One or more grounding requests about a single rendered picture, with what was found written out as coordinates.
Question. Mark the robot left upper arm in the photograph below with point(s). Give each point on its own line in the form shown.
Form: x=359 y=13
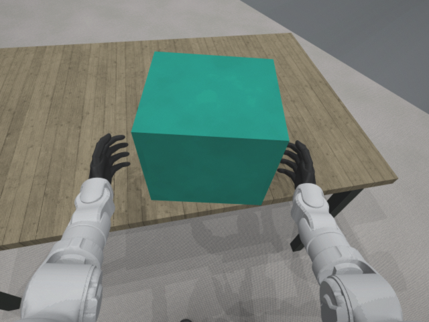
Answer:
x=65 y=293

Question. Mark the robot left hand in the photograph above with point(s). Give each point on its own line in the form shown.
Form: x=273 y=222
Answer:
x=101 y=165

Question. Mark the robot left forearm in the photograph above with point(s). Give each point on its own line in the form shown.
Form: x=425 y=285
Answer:
x=86 y=234

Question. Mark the carton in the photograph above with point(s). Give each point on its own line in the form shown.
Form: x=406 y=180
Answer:
x=210 y=129

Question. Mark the robot right forearm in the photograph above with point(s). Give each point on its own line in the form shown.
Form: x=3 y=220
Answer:
x=324 y=242

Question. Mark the robot right upper arm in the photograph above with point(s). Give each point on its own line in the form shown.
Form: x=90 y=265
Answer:
x=358 y=298

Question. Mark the robot right hand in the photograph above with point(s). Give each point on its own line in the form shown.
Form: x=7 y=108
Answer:
x=303 y=168

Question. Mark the table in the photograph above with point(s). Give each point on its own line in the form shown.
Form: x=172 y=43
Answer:
x=56 y=102

